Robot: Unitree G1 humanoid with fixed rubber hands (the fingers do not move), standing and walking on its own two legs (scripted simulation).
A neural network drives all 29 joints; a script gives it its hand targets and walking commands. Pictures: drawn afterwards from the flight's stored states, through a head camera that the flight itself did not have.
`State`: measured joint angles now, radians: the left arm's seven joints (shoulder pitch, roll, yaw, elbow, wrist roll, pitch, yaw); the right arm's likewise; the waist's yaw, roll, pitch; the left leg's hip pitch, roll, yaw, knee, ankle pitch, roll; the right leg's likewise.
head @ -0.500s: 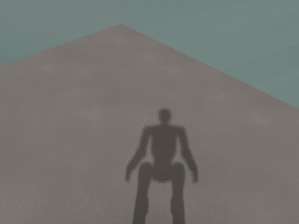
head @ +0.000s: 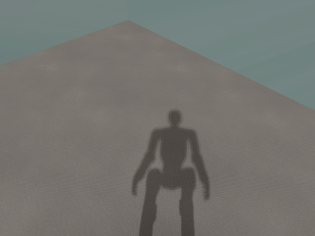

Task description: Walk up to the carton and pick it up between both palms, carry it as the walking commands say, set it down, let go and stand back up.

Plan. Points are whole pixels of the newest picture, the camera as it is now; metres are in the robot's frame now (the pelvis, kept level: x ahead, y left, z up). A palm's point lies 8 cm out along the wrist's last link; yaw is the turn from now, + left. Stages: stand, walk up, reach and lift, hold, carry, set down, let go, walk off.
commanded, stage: walk up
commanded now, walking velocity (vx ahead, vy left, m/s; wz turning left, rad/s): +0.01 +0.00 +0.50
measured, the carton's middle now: out of the picture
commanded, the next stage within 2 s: none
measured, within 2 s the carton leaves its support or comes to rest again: neither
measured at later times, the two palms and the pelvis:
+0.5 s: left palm out of the picture -0.10 +0.26 -0.15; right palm (230, 223) +0.20 -0.18 -0.12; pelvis -0.03 +0.01 -0.02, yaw +18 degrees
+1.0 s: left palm out of the picture -0.10 +0.21 -0.10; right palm out of the picture +0.14 -0.25 -0.14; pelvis -0.04 -0.05 +0.00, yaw +33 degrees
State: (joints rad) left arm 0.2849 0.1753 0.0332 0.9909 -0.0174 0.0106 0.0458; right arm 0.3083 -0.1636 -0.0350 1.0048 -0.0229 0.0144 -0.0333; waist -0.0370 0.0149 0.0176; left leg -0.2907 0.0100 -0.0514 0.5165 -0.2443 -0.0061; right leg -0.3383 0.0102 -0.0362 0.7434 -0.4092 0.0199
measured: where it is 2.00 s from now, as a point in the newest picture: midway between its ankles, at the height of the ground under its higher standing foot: outside the picture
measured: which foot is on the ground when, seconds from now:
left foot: down 0.00-0.08, up 0.10-0.44, down 0.46-0.86, up 0.88-1.00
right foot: down 0.00-0.44, up 0.46-0.84, down 0.86-1.00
